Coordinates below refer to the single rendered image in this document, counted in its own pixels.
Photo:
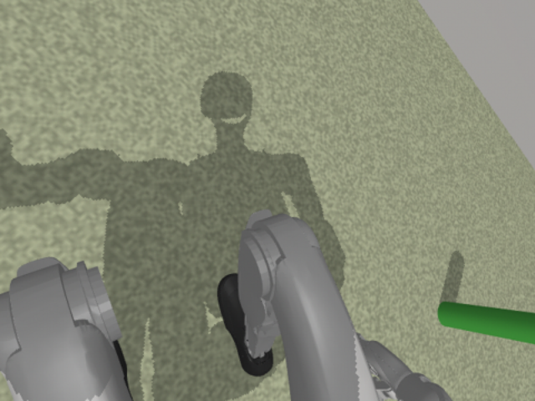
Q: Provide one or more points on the right robot hand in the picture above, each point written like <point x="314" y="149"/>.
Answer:
<point x="386" y="366"/>

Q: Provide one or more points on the left robot foot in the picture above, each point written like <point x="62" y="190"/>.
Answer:
<point x="122" y="362"/>

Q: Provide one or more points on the right robot foot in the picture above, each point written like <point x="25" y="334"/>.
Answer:
<point x="234" y="320"/>

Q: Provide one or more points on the right robot arm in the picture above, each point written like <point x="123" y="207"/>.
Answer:
<point x="417" y="387"/>

